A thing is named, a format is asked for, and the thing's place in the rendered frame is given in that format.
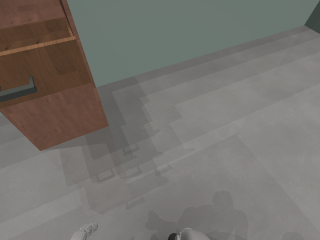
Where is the cabinet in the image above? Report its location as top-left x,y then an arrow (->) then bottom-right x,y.
0,0 -> 109,151

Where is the left robot hand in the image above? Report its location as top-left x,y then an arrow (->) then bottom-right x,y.
70,222 -> 99,240

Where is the drawer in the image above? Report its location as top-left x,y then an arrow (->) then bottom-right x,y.
0,17 -> 91,109

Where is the handle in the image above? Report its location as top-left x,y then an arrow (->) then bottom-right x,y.
0,75 -> 38,103

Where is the right robot thigh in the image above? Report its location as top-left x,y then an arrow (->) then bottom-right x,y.
175,229 -> 210,240

